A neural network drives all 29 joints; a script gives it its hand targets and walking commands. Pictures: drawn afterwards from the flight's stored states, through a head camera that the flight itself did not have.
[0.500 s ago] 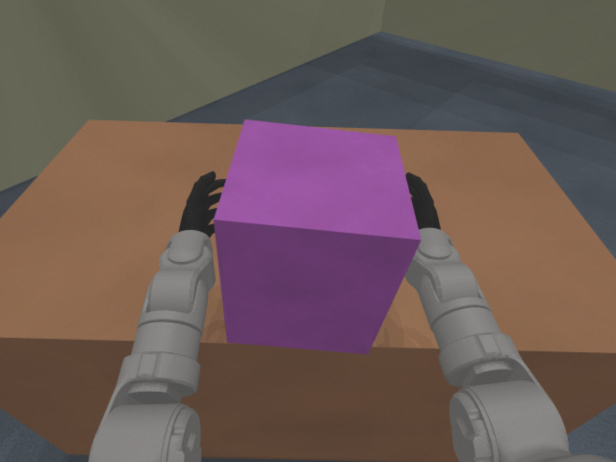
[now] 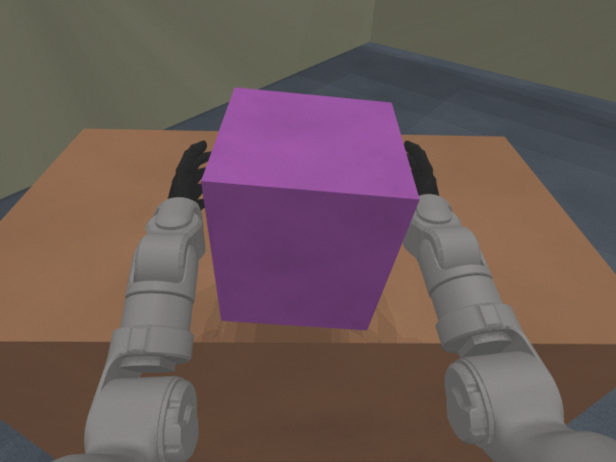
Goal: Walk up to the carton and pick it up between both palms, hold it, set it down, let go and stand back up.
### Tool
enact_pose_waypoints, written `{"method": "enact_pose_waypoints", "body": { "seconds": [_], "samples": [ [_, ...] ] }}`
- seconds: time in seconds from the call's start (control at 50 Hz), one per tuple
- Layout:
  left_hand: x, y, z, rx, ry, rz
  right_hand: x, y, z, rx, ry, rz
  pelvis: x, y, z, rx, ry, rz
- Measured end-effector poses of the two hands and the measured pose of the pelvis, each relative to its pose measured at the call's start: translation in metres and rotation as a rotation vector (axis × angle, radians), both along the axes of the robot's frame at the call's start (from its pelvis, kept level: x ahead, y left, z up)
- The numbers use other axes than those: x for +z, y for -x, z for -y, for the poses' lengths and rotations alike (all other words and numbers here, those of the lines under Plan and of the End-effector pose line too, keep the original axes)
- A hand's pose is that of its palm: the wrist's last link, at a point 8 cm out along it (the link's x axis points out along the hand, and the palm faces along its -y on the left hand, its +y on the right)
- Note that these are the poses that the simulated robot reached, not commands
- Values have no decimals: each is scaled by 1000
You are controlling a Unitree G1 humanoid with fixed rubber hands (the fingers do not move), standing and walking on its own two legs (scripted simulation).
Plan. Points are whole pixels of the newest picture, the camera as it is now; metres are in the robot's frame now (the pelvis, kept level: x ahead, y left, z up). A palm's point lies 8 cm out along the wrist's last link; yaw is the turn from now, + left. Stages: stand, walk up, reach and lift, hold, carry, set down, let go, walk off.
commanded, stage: reach and lift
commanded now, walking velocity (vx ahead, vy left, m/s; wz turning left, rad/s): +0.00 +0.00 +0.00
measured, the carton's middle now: (304, 214) +0.40 +0.02 +0.15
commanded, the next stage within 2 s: hold in 1.06 s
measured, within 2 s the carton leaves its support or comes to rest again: neither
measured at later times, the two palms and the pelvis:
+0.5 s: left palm (182, 177) +0.38 +0.16 +0.22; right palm (429, 180) +0.39 -0.14 +0.21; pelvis +0.00 +0.00 +0.00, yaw +0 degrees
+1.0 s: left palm (184, 172) +0.38 +0.16 +0.23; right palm (435, 174) +0.39 -0.14 +0.23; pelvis +0.00 +0.00 +0.00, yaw +0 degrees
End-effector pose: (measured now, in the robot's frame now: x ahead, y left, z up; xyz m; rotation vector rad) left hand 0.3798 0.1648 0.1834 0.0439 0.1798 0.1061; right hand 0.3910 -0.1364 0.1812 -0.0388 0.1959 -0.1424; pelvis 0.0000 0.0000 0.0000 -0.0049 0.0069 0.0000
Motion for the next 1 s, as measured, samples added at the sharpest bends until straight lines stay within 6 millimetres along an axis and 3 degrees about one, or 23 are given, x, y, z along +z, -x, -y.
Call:
{"method": "enact_pose_waypoints", "body": {
  "seconds": [0.48,0.72,1.0],
  "samples": [
    [36,-2,2,-7,10,26,31,2,2,-17,-41,34,0,3,1,2,0,4],
    [35,-5,0,-3,22,5,33,-3,1,-15,-41,17,0,1,1,2,0,2],
    [44,-1,5,-16,25,11,44,5,5,-33,-75,28,0,2,1,3,0,3]
  ]
}}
